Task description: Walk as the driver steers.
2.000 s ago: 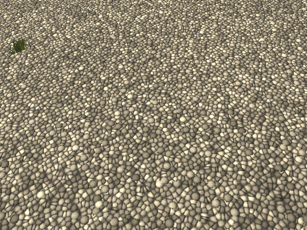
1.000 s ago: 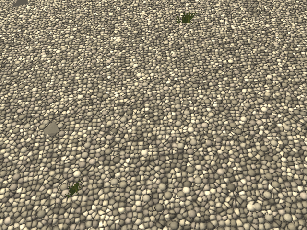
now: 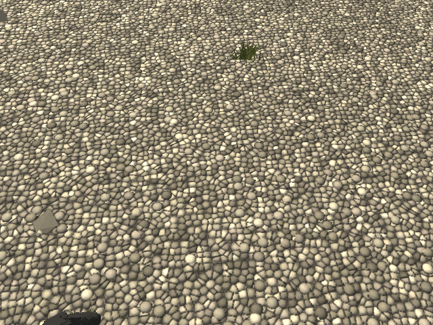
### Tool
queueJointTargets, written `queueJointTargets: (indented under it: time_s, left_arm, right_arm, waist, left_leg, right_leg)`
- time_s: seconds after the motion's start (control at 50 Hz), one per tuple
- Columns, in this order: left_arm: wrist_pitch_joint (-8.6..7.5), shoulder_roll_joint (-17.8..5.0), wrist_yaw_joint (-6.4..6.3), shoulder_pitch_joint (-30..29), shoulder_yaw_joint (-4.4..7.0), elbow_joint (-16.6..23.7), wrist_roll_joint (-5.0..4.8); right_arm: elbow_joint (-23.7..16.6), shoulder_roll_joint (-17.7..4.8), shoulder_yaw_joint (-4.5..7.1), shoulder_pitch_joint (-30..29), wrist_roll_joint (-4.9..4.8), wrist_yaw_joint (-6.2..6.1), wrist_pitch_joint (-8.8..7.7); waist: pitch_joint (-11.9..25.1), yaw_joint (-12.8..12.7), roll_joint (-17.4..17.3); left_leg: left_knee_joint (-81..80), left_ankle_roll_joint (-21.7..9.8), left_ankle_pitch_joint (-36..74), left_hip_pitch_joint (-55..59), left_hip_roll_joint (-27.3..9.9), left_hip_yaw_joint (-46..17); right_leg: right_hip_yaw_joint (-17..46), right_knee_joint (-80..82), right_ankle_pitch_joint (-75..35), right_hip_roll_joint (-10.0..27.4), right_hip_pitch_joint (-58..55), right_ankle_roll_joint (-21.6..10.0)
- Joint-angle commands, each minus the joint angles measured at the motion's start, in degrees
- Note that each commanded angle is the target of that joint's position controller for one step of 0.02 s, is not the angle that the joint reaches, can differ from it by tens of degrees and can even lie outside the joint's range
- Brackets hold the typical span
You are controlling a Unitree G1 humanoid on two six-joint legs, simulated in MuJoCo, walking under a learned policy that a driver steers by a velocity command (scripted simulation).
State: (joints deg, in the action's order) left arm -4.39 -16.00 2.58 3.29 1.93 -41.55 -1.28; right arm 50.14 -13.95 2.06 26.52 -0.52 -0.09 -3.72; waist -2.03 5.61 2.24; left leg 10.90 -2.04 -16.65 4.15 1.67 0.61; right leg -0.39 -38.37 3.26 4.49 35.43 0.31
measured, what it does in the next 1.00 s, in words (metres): walks ahead: right foot, then left foot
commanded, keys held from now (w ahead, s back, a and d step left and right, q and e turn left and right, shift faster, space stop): w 0.60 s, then w+e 0.40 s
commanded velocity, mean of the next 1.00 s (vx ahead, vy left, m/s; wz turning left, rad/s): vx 0.49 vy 0.00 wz -0.12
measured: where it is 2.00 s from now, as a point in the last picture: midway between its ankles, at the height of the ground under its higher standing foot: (251, 151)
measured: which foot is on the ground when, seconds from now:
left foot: down 0.00-0.14, up 0.16-0.66, down 0.68-1.00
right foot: up 0.00-0.12, down 0.14-0.70, up 0.72-1.00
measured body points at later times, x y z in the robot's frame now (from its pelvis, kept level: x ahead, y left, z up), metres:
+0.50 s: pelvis +0.27 -0.06 +0.01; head +0.29 -0.06 +0.45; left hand +0.29 +0.22 -0.12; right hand +0.46 -0.31 -0.09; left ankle +0.46 +0.13 -0.68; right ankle +0.23 -0.14 -0.74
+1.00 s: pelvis +0.55 +0.00 +0.00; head +0.57 -0.01 +0.45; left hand +0.73 +0.25 -0.10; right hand +0.56 -0.29 -0.12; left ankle +0.53 +0.09 -0.74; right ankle +0.65 -0.19 -0.67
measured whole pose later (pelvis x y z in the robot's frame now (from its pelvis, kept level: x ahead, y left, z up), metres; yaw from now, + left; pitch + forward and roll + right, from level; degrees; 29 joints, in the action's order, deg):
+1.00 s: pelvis +0.55 +0.00 +0.00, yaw -10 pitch +0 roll +2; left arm -1.5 -17.7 0.3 11.1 3.8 -45.0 -1.5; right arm 50.0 -15.3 3.7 16.8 0.9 0.4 -6.0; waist -2.2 2.7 2.8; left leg 13.8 -2.3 -11.3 -2.8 1.9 10.6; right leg 4.1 -53.1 5.2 6.7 38.7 0.2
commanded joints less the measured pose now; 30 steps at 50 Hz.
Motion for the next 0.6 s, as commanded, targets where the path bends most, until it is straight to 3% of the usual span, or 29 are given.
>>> queueJointTargets:
  time_s: [0.02,0.06,0.08,0.1,0.12,0.14,0.16,0.18,0.2,0.22,0.24,0.26,0.28,0.34,0.4,0.5,0.56,0.6]
  left_arm:
    - [-0.99,-3.03,0.57,-8.87,0.21,6.61,-0.39]
    - [-1.16,-4.66,0.74,-8.19,0.74,6.81,-0.29]
    - [-1.15,-5.80,0.63,-6.10,1.26,6.43,-0.14]
    - [-0.99,-7.21,0.28,-1.37,2.08,5.26,0.05]
    - [-0.67,-9.17,-0.32,7.67,3.35,2.49,0.00]
    - [-0.20,-11.88,-1.12,17.90,4.30,0.24,0.27]
    - [-0.13,-17.07,-0.80,21.35,5.13,-0.97,1.21]
    - [-0.29,-11.32,-0.68,20.12,3.67,-0.89,0.69]
    - [-0.48,-9.17,-0.85,15.14,2.93,-0.55,0.63]
    - [-0.65,-8.08,-0.85,11.30,2.60,-0.02,0.85]
    - [-0.93,-6.90,-0.63,8.83,2.37,0.06,1.43]
    - [-1.38,-5.75,-0.56,7.47,2.09,0.09,2.17]
    - [-1.68,-5.24,-0.47,6.87,2.06,-0.13,2.11]
    - [-2.65,-6.15,-0.59,8.09,2.27,-1.85,1.33]
    - [-2.30,-7.69,-1.41,10.91,2.56,-3.30,1.22]
    - [-1.29,-9.62,-2.19,16.37,2.72,-5.63,0.41]
    - [-0.22,-9.73,-2.28,19.73,2.69,-7.42,0.28]
    - [0.58,-10.17,-2.53,20.58,2.87,-8.21,0.20]
  right_arm:
    - [-1.98,-11.21,2.59,0.46,-0.60,-0.53,-0.64]
    - [-1.55,-11.56,2.85,-0.18,-0.79,-0.57,-0.41]
    - [-1.56,-12.21,3.08,-0.78,-0.59,-0.61,-0.23]
    - [-1.59,-12.81,3.28,-1.51,-0.41,-0.68,0.12]
    - [-1.74,-12.29,3.04,-1.83,-0.10,-0.83,0.60]
    - [-2.95,-10.61,2.23,-1.47,0.84,-1.09,0.74]
    - [-3.92,-1.31,-0.23,6.97,0.46,-0.52,-0.19]
    - [-3.15,-6.70,0.83,3.40,-0.96,-0.19,-1.51]
    - [-5.24,-10.35,2.05,-3.03,-2.62,0.06,-2.14]
    - [-6.12,-10.23,1.85,-6.47,-2.37,-0.21,-2.50]
    - [-6.22,-9.57,2.01,-8.06,-1.25,-0.45,-2.49]
    - [-5.82,-9.01,2.19,-6.80,-0.74,-0.47,-1.97]
    - [-5.28,-7.94,2.06,-5.65,-0.61,-0.47,-1.34]
    - [-5.95,-6.55,1.79,-7.62,0.02,-0.74,0.09]
    - [-8.26,-6.44,1.60,-14.61,0.59,-0.69,-0.14]
    - [-10.84,-4.70,0.60,-24.66,0.05,0.58,-1.46]
    - [-12.85,-4.96,0.39,-29.52,-0.41,1.70,-1.92]
    - [-13.95,-5.61,0.50,-30.96,-0.50,2.44,-2.20]
  waist:
    - [-5.30,-0.90,-8.15]
    - [-4.64,-2.71,-8.07]
    - [-2.65,-4.33,-8.57]
    - [0.99,-7.25,-9.15]
    - [6.60,-11.71,-8.47]
    - [14.01,-15.59,-4.60]
    - [23.37,-10.40,13.33]
    - [22.01,-12.33,10.61]
    - [11.46,-11.35,7.41]
    - [6.78,-9.53,1.87]
    - [3.81,-7.71,-0.24]
    - [3.89,-5.61,1.43]
    - [4.02,-4.64,2.08]
    - [1.35,-3.94,1.28]
    - [-1.03,-5.77,-0.08]
    - [-2.29,-9.82,-0.53]
    - [-3.18,-11.32,-0.37]
    - [-2.94,-10.84,0.34]
  left_leg:
    - [-4.58,-8.44,17.20,-5.26,-14.64,-7.11]
    - [-1.97,-7.16,23.79,-1.90,-16.10,-6.41]
    - [1.39,-6.40,32.69,-0.51,-16.13,-5.63]
    - [7.62,-5.46,42.99,-0.18,-15.31,-4.27]
    - [18.31,-3.97,48.40,-3.16,-12.91,-2.26]
    - [34.48,-2.20,35.03,-15.24,-10.61,-1.51]
    - [57.11,1.67,-7.32,-35.66,0.93,-1.93]
    - [64.59,0.97,-15.18,-41.82,0.44,-9.77]
    - [66.13,0.25,-11.02,-46.41,-2.65,-8.22]
    - [63.61,-0.24,-5.65,-44.49,-5.65,-6.52]
    - [60.37,-0.12,-2.14,-42.26,-7.59,-5.90]
    - [58.25,-0.20,0.40,-38.34,-9.33,-6.60]
    - [56.85,0.08,1.43,-36.11,-9.81,-6.53]
    - [51.56,1.54,4.05,-37.59,-10.72,-5.42]
    - [41.61,3.06,13.05,-42.88,-10.98,-4.99]
    - [25.00,3.16,24.13,-39.99,-8.02,-1.94]
    - [20.51,2.30,22.24,-41.67,-6.86,-1.69]
    - [18.36,0.97,18.09,-42.04,-6.13,-1.84]
  right_leg:
    - [-0.94,5.85,-4.32,-2.04,-1.82,-0.81]
    - [-0.52,7.68,-2.82,-2.47,-3.59,-2.80]
    - [-1.20,7.82,-1.35,-3.57,-7.06,-3.88]
    - [-2.55,7.90,-0.29,-5.23,-13.75,-5.22]
    - [-3.77,8.13,-0.18,-6.64,-25.64,-6.78]
    - [5.04,5.71,1.78,1.23,-43.18,-9.52]
    - [35.42,13.68,19.90,16.40,-60.25,-18.95]
    - [45.89,23.22,28.79,16.69,-57.35,-18.10]
    - [37.18,24.19,26.55,15.39,-49.21,-15.57]
    - [29.75,24.84,19.07,13.30,-40.76,-14.42]
    - [23.99,25.85,11.58,10.97,-33.75,-13.91]
    - [20.12,27.11,7.47,9.07,-29.69,-13.41]
    - [18.00,28.69,5.88,8.05,-27.39,-13.69]
    - [13.15,32.14,2.65,7.48,-23.38,-14.91]
    - [10.14,33.49,0.39,6.75,-25.30,-14.54]
    - [5.27,32.87,-1.69,5.41,-28.51,-12.19]
    - [5.61,30.29,-3.71,7.64,-34.69,-12.22]
    - [6.34,27.62,-7.45,9.54,-39.11,-11.61]
Keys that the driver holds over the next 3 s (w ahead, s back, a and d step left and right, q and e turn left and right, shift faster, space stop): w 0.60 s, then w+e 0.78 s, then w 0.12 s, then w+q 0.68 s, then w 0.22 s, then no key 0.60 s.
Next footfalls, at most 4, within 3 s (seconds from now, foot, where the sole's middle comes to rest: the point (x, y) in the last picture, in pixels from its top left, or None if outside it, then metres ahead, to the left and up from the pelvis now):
0.14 right None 0.27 -0.14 -0.78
0.68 left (169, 294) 0.57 0.09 -0.78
1.22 right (251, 221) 0.81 -0.20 -0.78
1.76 left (224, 143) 1.18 -0.14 -0.78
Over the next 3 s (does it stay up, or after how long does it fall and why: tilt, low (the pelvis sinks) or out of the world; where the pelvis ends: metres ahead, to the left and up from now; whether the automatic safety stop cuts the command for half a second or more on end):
stays up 1.49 -0.29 -0.01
